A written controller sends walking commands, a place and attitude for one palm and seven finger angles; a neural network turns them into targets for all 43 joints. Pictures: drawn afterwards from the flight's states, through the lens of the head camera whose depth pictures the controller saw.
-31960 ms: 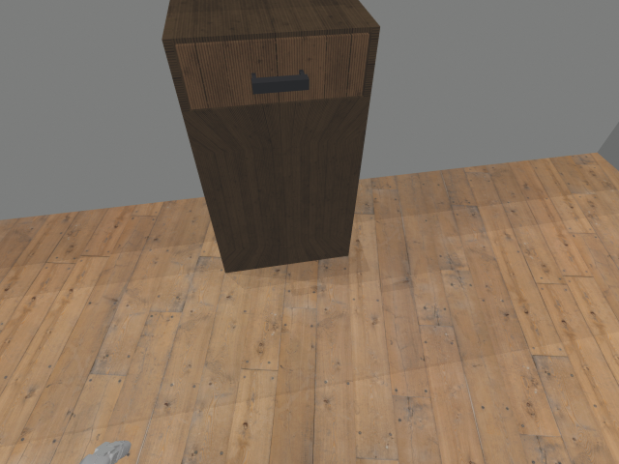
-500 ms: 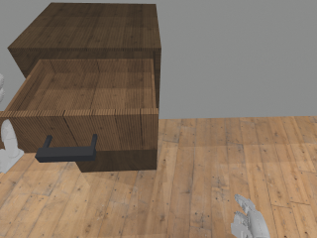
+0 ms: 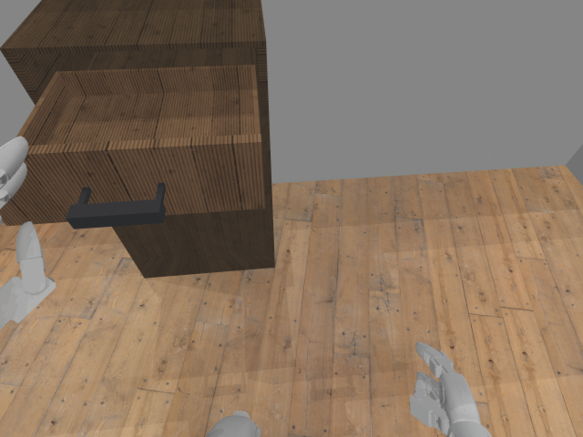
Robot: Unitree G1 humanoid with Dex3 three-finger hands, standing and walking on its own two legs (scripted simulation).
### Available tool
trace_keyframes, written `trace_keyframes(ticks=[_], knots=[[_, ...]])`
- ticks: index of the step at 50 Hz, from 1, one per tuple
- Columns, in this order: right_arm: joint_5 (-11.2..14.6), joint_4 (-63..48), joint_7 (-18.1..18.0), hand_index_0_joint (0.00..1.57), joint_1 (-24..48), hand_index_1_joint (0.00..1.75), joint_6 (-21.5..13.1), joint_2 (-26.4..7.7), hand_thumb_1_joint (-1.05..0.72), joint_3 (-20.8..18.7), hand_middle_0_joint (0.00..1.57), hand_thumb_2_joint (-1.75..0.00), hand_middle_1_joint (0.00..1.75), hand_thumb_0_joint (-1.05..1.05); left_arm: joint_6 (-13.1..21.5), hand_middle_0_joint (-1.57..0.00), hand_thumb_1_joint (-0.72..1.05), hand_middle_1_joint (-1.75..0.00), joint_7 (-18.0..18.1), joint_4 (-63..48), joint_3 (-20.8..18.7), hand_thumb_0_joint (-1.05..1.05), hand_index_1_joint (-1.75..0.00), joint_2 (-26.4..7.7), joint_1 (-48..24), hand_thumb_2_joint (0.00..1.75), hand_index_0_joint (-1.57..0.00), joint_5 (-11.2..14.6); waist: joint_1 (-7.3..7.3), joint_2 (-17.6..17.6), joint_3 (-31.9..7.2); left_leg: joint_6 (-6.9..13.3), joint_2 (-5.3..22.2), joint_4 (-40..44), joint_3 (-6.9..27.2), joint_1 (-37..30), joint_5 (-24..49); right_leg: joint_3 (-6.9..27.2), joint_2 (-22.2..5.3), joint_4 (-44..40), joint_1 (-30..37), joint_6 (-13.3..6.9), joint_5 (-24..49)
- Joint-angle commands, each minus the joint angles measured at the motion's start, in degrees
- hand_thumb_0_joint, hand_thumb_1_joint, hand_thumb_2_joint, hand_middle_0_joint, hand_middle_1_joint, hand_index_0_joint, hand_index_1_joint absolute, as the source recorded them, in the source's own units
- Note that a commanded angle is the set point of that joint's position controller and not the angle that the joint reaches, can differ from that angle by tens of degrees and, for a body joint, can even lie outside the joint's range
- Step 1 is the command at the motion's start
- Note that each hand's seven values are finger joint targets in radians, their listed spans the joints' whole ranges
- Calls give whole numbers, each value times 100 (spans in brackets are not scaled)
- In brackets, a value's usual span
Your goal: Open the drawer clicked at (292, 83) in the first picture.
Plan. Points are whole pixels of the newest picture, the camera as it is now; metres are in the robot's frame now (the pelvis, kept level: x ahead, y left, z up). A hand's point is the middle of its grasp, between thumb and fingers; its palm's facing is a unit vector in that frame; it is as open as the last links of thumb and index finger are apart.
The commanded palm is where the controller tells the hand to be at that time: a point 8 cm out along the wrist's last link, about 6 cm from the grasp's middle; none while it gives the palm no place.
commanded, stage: stop stepping back and stand still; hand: left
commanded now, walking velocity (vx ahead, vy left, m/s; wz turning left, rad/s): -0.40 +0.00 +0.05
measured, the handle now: (120, 202) +0.44 +0.30 +0.04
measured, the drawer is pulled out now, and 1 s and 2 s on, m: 0.30 0.30 0.30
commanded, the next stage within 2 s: let the arm hang, fingers relaxed in 1.22 s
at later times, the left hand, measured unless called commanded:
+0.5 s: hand out of the picture +0.04 +0.23 +0.23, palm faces +0.58 -0.72 -0.38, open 7.4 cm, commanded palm -0.02 +0.27 +0.23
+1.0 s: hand out of the picture -0.03 +0.20 +0.23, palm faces +0.56 -0.65 -0.51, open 7.4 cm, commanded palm -0.08 +0.23 +0.23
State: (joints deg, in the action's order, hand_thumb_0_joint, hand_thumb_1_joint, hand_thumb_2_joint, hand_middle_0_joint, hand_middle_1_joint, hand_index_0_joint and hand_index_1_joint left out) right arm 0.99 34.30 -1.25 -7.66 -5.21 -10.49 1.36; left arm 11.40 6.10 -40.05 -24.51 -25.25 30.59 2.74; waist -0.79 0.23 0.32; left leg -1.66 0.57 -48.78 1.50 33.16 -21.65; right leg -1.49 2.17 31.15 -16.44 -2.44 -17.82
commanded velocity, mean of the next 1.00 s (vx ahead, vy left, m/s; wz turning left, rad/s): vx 0.19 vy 0.03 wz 0.00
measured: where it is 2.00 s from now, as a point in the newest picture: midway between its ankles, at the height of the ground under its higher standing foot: outside the picture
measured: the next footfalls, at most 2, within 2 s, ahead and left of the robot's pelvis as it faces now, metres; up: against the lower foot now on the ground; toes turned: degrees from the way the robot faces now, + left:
left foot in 0.16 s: -0.01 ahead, +0.11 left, +0.00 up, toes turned +3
left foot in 0.70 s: -0.12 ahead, +0.12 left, +0.00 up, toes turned +12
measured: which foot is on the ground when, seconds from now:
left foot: up 0.00-0.14, down 0.16-0.48, up 0.50-0.68, down 0.70-0.98, up 1.00-1.00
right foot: down 0.00-0.70, up 0.72-0.98, down 1.00-1.00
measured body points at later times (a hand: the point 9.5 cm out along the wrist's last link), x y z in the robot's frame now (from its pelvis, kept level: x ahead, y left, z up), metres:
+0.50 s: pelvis -0.12 -0.02 +0.00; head -0.15 -0.02 +0.44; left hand +0.01 +0.27 +0.25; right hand +0.06 -0.22 -0.08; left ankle -0.07 +0.11 -0.72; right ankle -0.03 -0.09 -0.73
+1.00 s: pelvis -0.18 -0.06 -0.01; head -0.19 -0.07 +0.44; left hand -0.06 +0.23 +0.25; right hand -0.02 -0.27 -0.11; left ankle -0.16 +0.11 -0.72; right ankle -0.18 -0.16 -0.74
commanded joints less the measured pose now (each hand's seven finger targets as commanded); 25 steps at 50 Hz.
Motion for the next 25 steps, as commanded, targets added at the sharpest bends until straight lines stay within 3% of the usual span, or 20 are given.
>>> trace_keyframes(ticks=[1, 3, 6, 7, 8, 9, 10, 11, 12, 14, 15, 17, 20, 21, 22, 23, 24, 25], knots=[[1, -1092, -235, 20, 482, 30, -54, -456, -90, -206, 20, -90, 30, 0, 327, -20, 90, -30, 285, -1247, -1291, 0, -30, -1179, 413, 90, -20, 18, 120, -632, -1320, -129, 53, -831, -134, -171, -373, 850, -1723, -671, 628, -555, 4796], [-30, -1002, -333, 20, 501, 30, -1, -460, -90, -186, 20, -90, 30, 0, 316, -20, 90, -30, 313, -945, -1169, 0, -30, -1026, 298, 90, -20, 18, 69, -588, -912, -88, 46, 275, -292, -664, -237, 757, -1490, -697, 319, -526, 4517], [-46, -883, -379, 20, -85, 30, -56, -740, -90, -275, 20, -90, 30, 0, 262, -20, 90, -30, 379, -651, -976, 0, -30, -806, 378, 90, -20, 34, -98, -290, -1064, 118, -27, 2229, -324, -1749, 921, 634, -1116, -642, 384, -158, 2675], [-47, -891, -417, 20, -84, 30, -102, -830, -90, -349, 20, -90, 30, 0, 263, -20, 90, -30, 407, -734, -931, 0, -30, -822, 391, 90, -20, 55, -76, 26, -1048, 190, 161, 2737, -236, -2106, 1333, 541, -922, -517, 348, 11, 1976], [-43, -974, -423, 20, -72, 30, -155, -980, -90, -382, 20, -90, 30, 0, 294, -20, 90, -30, 425, -801, -848, 0, -30, -766, 330, 90, -20, 71, 15, 557, -954, 415, 710, 3043, 452, -1921, 1672, 405, -565, -250, 326, 213, 1175], [-2, -1058, -403, 20, -31, 30, -200, -1026, -90, -410, 20, -90, 30, 0, 335, -20, 90, -30, 434, -955, -879, 0, -30, -840, 255, 90, -20, 52, 103, 770, -963, 586, 1052, 2963, 841, -1776, 1740, 313, -373, -175, 276, 327, 470], [51, -1063, -378, 20, -78, 30, -267, -1013, -90, -438, 20, -90, 30, 0, 347, -20, 90, -30, 417, -961, -919, 0, -30, -872, 266, 90, -20, 50, 129, 543, -988, 583, 1030, 2913, 700, -1676, 1316, 340, -303, -360, 373, 356, 142], [-29, -1064, -388, 20, -72, 30, -288, -940, -90, -373, 20, -90, 30, 0, 353, -20, 90, -30, 412, -835, -953, 0, -30, -865, 313, 90, -20, 30, 18, 767, -893, 565, 835, 2948, 693, -1351, 1111, 202, -276, -211, 519, 308, 618], [-66, -1050, -379, 20, -25, 30, -291, -928, -90, -326, 20, -90, 30, 0, 390, -20, 90, -30, 389, -1138, -945, 0, -30, -916, 114, 90, -20, 27, 47, 1085, -848, 508, 812, 3211, 684, -1054, 313, 161, -333, -90, 627, 286, 276], [-69, -1011, -340, 20, 3, 30, -377, -924, -90, -287, 20, -90, 30, 0, 432, -20, 90, -30, 395, -1210, -681, 0, -30, -675, -192, 90, -20, -132, 24, 1138, -425, 564, 923, 3722, 803, -158, -1733, 82, -221, 164, 927, 321, -234], [-75, -1005, -344, 20, 36, 30, -411, -951, -90, -289, 20, -90, 30, 0, 415, -20, 90, -30, 415, -1119, -578, 0, -30, -600, -324, 90, -20, -212, 22, 1130, -218, 619, 985, 3826, 813, 249, -2266, 28, -156, 340, 1064, 334, -250], [-73, -975, -340, 20, 17, 30, -484, -987, -90, -335, 20, -90, 30, 0, 366, -20, 90, -30, 455, -1213, -479, 0, -30, -630, -638, 90, -20, -263, 6, 1011, -195, 639, 968, 3710, 724, 338, -2627, -89, -79, 472, 1047, 281, -456], [-141, -879, -328, 20, 52, 30, -515, -908, -90, -316, 20, -90, 30, 0, 273, -20, 90, -30, 497, -834, -519, 0, -30, -708, -871, 90, -20, -303, 6, 944, 15, 605, 820, 3271, 500, 362, -2587, -111, -122, 373, 724, 111, -783], [-163, -837, -326, 20, 45, 30, -491, -882, -90, -329, 20, -90, 30, 0, 260, -20, 90, -30, 485, -695, -551, 0, -30, -742, -928, 90, -20, -301, 18, 704, 60, 547, 629, 2851, 273, 340, -2529, 93, -233, 144, 520, 4, -1073], [-170, -837, -330, 20, 37, 30, -468, -871, -90, -359, 20, -90, 30, 0, 268, -20, 90, -30, 476, -645, -675, 0, -30, -861, -932, 90, -20, -263, 29, 220, 76, 462, 333, 2108, 23, 48, -2225, 628, -464, -505, 28, -165, -1677], [-213, -782, -318, 20, 50, 30, -415, -815, -90, -356, 20, -90, 30, 0, 280, -20, 90, -30, 437, -536, -668, 0, -30, -856, -926, 90, -20, -255, 35, -486, 110, 363, -10, 834, -339, -204, -1587, 1475, -934, -1235, -582, -443, -2590], [-211, -668, -288, 20, 4, 30, -364, -816, -90, -379, 20, -90, 30, 0, 326, -20, 90, -30, 404, -526, -740, 0, -30, -948, -970, 90, -20, -224, 16, -1228, -85, 232, -289, -942, -682, -674, -821, 2727, -1766, -2098, -1308, -809, -3363], [-235, -557, -243, 20, 34, 30, -312, -846, -90, -390, 20, -90, 30, 0, 381, -20, 90, -30, 368, -571, -736, 0, -30, -981, -1221, 90, -20, -195, -9, -1405, -156, 222, -193, -1884, -486, -606, -533, 3083, -2167, -2387, -1413, -929, -3285]])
